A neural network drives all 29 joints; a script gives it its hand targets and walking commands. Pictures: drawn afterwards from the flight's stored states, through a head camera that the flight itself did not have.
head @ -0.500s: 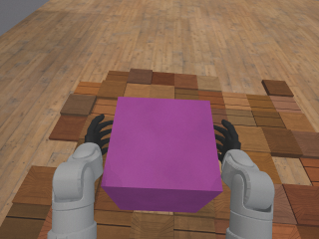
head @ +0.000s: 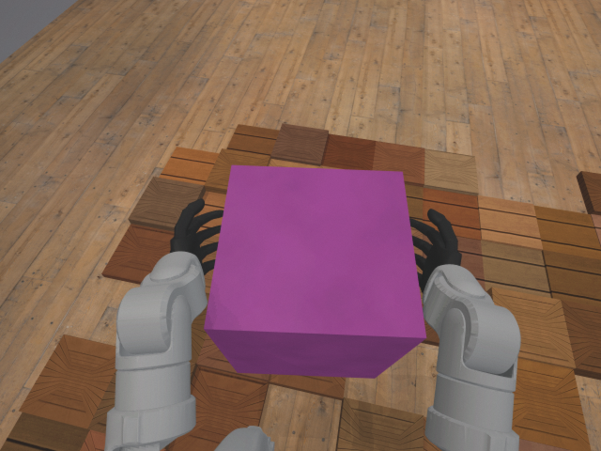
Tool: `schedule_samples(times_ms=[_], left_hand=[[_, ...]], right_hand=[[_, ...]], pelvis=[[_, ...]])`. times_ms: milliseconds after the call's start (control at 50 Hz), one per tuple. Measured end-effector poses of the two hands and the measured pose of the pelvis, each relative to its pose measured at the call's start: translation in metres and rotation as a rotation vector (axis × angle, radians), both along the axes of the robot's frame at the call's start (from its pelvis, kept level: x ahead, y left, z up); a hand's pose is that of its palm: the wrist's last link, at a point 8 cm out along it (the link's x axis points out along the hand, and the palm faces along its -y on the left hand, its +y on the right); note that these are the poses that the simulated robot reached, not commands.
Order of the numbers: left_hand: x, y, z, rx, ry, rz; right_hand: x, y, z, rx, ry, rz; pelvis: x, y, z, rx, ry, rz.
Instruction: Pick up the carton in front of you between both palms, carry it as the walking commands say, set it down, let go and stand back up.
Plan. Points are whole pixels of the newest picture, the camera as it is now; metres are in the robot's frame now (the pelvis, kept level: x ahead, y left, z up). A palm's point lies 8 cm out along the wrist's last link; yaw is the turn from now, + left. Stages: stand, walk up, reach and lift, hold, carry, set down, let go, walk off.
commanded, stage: carry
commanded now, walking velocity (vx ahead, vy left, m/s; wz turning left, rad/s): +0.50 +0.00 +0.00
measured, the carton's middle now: (310, 283) +0.34 +0.03 +0.01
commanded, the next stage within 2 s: none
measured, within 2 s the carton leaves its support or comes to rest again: neither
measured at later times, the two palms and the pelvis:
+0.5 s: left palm (249, 93) +0.66 +0.17 +0.07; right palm (426, 106) +0.64 -0.13 +0.09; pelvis +0.31 +0.03 -0.04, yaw -1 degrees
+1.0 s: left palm out of the picture +0.98 +0.18 +0.13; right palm out of the picture +0.97 -0.12 +0.13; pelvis +0.65 +0.03 +0.00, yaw +0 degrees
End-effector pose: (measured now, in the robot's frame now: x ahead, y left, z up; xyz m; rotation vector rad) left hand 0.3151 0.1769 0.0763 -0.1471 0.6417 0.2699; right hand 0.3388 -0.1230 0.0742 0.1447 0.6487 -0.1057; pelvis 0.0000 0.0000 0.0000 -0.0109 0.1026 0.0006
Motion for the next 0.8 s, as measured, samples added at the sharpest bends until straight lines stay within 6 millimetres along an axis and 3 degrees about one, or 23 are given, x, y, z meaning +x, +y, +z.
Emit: schedule_samples(times_ms=[120, 200, 240, 340, 480, 640, 720, 800], left_hand=[[0.087, 0.001, 0.031, -0.004, -0.11, -0.058], [0.153, -0.011, 0.04, 0.012, -0.185, -0.165], [0.185, -0.017, 0.037, 0.029, -0.2, -0.205], [0.244, -0.02, 0.019, 0.008, -0.089, -0.199], [0.33, -0.005, 0.001, -0.028, -0.042, -0.124], [0.428, 0.002, -0.04, -0.022, 0.035, -0.043], [0.458, 0.012, -0.037, -0.033, 0.047, 0.012], [0.502, 0.016, -0.014, -0.032, 0.009, 0.026]], right_hand=[[0.069, -0.001, 0.033, -0.047, -0.111, -0.039], [0.108, -0.012, 0.045, -0.073, -0.185, -0.118], [0.125, -0.018, 0.042, -0.097, -0.197, -0.16], [0.176, -0.022, 0.026, -0.09, -0.089, -0.185], [0.288, -0.008, 0.016, -0.079, -0.043, -0.123], [0.415, 0.001, -0.034, -0.04, 0.033, -0.03], [0.461, 0.013, -0.032, -0.03, 0.046, 0.019], [0.507, 0.017, -0.011, -0.025, 0.007, 0.028]], pelvis=[[0.075, 0.012, -0.001, -0.01, -0.009, 0.006], [0.133, 0.032, -0.026, -0.056, -0.053, -0.038], [0.157, 0.037, -0.041, -0.033, -0.058, -0.042], [0.213, 0.043, -0.045, -0.019, -0.039, -0.032], [0.3, 0.035, -0.044, -0.022, -0.013, -0.012], [0.418, 0.013, -0.047, -0.039, -0.033, 0.019], [0.46, 0.005, -0.027, -0.015, -0.037, 0.03], [0.509, 0.003, -0.009, 0.016, -0.024, 0.039]])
